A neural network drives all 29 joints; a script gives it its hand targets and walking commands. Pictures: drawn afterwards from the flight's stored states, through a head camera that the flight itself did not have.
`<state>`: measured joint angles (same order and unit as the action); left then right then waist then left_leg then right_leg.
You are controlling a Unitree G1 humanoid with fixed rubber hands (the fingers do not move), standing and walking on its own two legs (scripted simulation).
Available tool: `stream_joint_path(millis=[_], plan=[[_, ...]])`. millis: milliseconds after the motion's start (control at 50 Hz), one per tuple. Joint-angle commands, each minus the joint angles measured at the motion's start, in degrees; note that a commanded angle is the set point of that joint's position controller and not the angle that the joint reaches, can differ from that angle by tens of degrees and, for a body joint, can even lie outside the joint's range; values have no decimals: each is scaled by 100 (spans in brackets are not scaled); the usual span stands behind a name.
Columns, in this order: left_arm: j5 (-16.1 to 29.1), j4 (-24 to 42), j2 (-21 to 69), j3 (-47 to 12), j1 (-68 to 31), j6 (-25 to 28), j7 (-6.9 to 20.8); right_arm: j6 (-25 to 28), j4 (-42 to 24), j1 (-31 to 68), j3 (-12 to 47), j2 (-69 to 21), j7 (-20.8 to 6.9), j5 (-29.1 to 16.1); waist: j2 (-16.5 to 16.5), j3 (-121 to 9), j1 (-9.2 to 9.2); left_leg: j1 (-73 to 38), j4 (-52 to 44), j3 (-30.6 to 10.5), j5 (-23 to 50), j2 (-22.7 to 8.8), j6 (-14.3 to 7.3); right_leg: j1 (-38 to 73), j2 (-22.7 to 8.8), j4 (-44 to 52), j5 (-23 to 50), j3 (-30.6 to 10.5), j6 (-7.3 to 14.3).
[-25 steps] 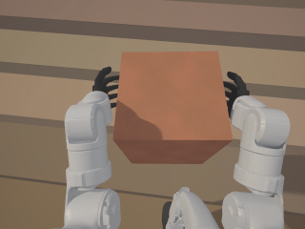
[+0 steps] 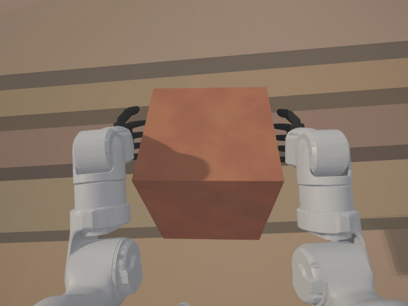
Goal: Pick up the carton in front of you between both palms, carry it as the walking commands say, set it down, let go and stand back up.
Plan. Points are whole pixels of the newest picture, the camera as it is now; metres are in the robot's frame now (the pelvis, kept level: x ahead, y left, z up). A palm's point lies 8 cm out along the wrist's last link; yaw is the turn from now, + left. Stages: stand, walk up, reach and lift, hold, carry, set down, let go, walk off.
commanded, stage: carry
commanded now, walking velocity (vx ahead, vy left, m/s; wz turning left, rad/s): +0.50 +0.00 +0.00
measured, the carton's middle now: (210, 169) +0.38 -0.02 +0.10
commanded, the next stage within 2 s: none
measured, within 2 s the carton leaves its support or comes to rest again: neither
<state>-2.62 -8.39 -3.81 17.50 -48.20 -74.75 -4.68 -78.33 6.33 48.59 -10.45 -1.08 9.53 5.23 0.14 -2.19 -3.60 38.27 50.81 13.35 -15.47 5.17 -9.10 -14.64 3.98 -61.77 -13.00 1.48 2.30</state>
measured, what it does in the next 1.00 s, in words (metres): climbs: right foot 0.10 m higher, then left foot 0.10 m higher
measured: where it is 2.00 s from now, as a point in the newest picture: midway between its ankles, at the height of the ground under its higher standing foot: (230, 115)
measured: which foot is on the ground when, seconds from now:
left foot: down 0.00-0.44, up 0.46-0.90, down 0.92-1.00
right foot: up 0.00-0.40, down 0.42-0.96, up 0.98-1.00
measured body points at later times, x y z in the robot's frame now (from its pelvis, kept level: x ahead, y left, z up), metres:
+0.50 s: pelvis +0.30 -0.14 +0.10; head +0.34 -0.13 +0.55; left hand +0.68 +0.04 +0.24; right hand +0.71 -0.26 +0.25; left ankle +0.14 +0.02 -0.54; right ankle +0.42 -0.24 -0.56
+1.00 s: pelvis +0.62 -0.11 +0.20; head +0.63 -0.12 +0.65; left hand +1.02 +0.01 +0.37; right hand +1.00 -0.29 +0.37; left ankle +0.74 -0.02 -0.46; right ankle +0.44 -0.23 -0.47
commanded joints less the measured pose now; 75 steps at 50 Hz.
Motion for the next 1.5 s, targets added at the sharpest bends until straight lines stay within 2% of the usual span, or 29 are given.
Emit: stream_joint_path(millis=[0,20,80,220,320,400,420,440,460,480,540,640,700,820,880,920,940,960,980,1000,1080,1220,1280,1340,1400,1420,1440,1460,1480], plan=[[1881,85,5841,-2878,-3637,-216,1251,322,-530,4472,3319,-6037,-1383,-3012,-327,-3708,-331,-4857,-2402,-5484,2177,-2261,-1980,-2902,288,-5367,-830,-1378,-179],[1760,293,5635,-2726,-3865,-193,1194,354,-727,5064,3434,-6356,-1461,-3319,307,-2951,-186,-4281,-2614,-5253,286,-2123,-1537,-3430,-10,-5039,-819,-1282,85],[1459,391,5104,-2331,-4090,-148,990,373,-1001,6243,3582,-6759,-1598,-4032,934,-2113,178,-2823,-2905,-3888,-755,-1939,-765,-3151,-532,-3812,-616,-827,342],[1362,-517,5563,-2440,-3950,-321,831,214,400,4993,2386,-6476,-1633,-3298,-471,-2125,-476,-5406,-2887,-3608,1259,-2303,-989,-6477,-927,-4598,-1692,-337,327],[1714,-296,6184,-2859,-4450,-297,795,240,179,5083,2144,-6450,-1728,-3074,-962,-1564,0,-3562,-4122,-1739,639,-1569,-220,-4227,-1181,-1120,-1318,374,190],[2290,0,6642,-3246,-4506,-251,784,149,29,4748,2109,-6072,-1616,-2654,-1699,-2826,1230,-3432,-1413,-177,7188,-1413,313,-442,48,1165,219,1650,257],[2387,125,6721,-3293,-4529,-207,824,171,0,4613,2094,-5985,-1556,-2527,-896,-3393,1503,-3029,291,-346,5886,-1119,615,981,114,2360,555,1112,229],[2511,270,6645,-3395,-4635,-151,858,205,-28,4426,2042,-6053,-1500,-2347,1378,-4269,1097,-803,2575,-1085,879,-415,1234,3060,-2103,3107,2320,-2770,1220],[2684,399,6901,-3486,-4569,-70,912,208,-141,4353,2030,-5739,-1430,-2144,2283,-4775,996,-430,4508,-1817,-531,211,1120,2850,-2291,3905,2352,-4332,1774],[2843,905,6881,-3525,-4958,-26,968,269,-309,4524,2014,-5715,-1362,-2053,1315,-4458,1016,116,5093,-2380,-144,-27,852,2775,-2135,3276,1831,-3747,1695],[3164,1750,7188,-3805,-5564,52,1073,289,-913,4756,2215,-5629,-1219,-1991,653,-3369,772,910,4638,-1944,231,-600,396,2003,-1818,3296,462,-2479,1018],[2999,1896,6742,-4005,-4986,-56,1032,259,-1190,4269,2644,-5309,-1126,-1985,277,-3236,917,1973,3549,-1642,-1004,-801,339,3022,-2207,3444,1440,-2105,1261],[2786,1431,6404,-3985,-4544,-166,1073,173,-684,3824,2719,-5184,-1202,-1888,545,-2917,1216,3845,5477,-1391,-1579,-881,238,3897,-2609,3708,1965,-2348,1655],[2795,610,6348,-3643,-4836,-302,1320,29,147,4137,2595,-5266,-1300,-1985,587,-1611,696,2276,3008,-605,-830,-1206,351,1479,-1567,5258,1077,-410,915],[2635,57,6359,-3205,-4633,-351,1362,18,565,4080,2454,-5670,-1316,-2192,1446,-2072,264,-441,1265,270,497,-408,86,848,-1305,4525,6250,803,709],[2387,-149,6358,-2991,-4467,-303,1320,69,665,4054,2446,-6037,-1384,-2397,1424,-2851,-509,-1877,-256,407,941,63,165,1426,-1336,2368,7665,1089,308],[2283,-124,6441,-2908,-4569,-276,1280,132,571,4263,2510,-6088,-1426,-2472,348,-3459,-707,-3480,-1483,-74,1858,-4,138,972,-842,429,6442,895,-2],[2061,-72,6308,-2804,-4429,-219,1235,205,519,4336,2540,-6487,-1503,-2751,-93,-2955,-487,-4360,-1995,-1888,3854,-981,-119,-799,-486,-793,1030,452,-114],[1980,-193,6435,-2654,-4029,-199,1183,293,389,4359,2615,-6363,-1557,-2905,-1823,-4122,-225,-5550,-2137,-4830,6154,-2524,-1453,-2170,414,-3723,-688,-327,-405],[1795,12,6192,-2526,-4250,-145,1093,332,217,4658,2716,-6725,-1622,-3148,-1035,-4452,-249,-5545,-1851,-4769,5238,-2328,-1385,-2442,173,-4366,-495,-1167,-138],[1760,1008,6032,-2748,-4986,-82,833,427,-866,5568,3015,-7045,-1679,-3611,-377,-3102,-60,-4309,-2384,-3888,630,-2081,-649,-3518,-536,-3655,-615,-821,296],[1709,952,5689,-3154,-4313,-226,746,208,-682,4661,2960,-6318,-1519,-3195,-447,-2755,-468,-5699,-2815,-3642,1207,-2695,-1008,-6266,-895,-4541,-1914,-417,413],[1704,603,5669,-3235,-4297,-305,788,120,-434,4638,2924,-6130,-1586,-3068,-246,-2140,-316,-5422,-3278,-3003,447,-2255,-574,-6715,-1114,-3881,-1821,-103,266],[1879,338,5844,-3299,-4476,-358,803,43,-59,4626,2697,-6072,-1693,-2972,-857,-1852,52,-3032,-4156,-1254,1398,-1546,-209,-3458,-1037,-773,-840,695,276],[2154,-97,6251,-3272,-4355,-345,855,-5,528,4169,2327,-6083,-1739,-2684,-1697,-2486,768,-3295,-2602,-366,6938,-1589,94,-1343,-137,395,36,1524,402],[2232,-165,6397,-3231,-4284,-293,898,19,650,4098,2247,-6075,-1740,-2579,-1445,-2900,1255,-3456,-1100,-71,7222,-1428,374,-335,132,1658,478,1655,320],[2331,-65,6459,-3153,-4408,-219,967,87,668,4082,2100,-5993,-1732,-2468,-961,-3265,1436,-2753,210,-314,5331,-1167,562,995,53,2655,685,1025,253],[2436,-7,6511,-3235,-4704,-149,1019,118,710,3988,1977,-6183,-1711,-2309,1421,-3853,972,-342,2458,-878,390,-235,1076,2681,-2207,3277,2084,-3144,1324],[2675,128,6858,-3285,-4772,-94,1075,133,676,4032,1944,-5910,-1655,-2180,1522,-4275,883,-259,4309,-1882,-346,-82,891,2390,-2354,3718,2116,-4168,1777]])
